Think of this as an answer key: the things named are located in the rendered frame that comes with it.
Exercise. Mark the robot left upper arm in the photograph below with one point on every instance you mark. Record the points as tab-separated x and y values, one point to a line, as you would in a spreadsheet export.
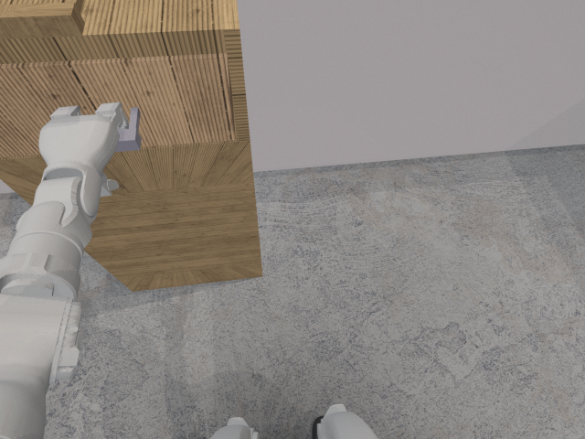
40	338

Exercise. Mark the drawer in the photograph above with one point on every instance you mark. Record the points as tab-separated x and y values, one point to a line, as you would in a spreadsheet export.
182	99

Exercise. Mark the robot left shin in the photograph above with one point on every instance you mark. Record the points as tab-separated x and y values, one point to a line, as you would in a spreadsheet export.
237	420

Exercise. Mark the robot right thigh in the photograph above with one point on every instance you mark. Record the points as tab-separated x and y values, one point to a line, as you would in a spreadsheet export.
344	425

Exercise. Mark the left robot forearm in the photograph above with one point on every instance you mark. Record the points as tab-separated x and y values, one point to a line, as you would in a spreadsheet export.
45	254

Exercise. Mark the handle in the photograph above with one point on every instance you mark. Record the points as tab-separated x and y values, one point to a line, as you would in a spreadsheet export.
40	20
130	140

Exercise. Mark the cabinet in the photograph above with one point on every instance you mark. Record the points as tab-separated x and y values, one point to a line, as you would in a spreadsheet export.
183	214

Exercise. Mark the robot left hand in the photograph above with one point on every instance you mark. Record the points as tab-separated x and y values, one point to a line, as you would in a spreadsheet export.
90	140

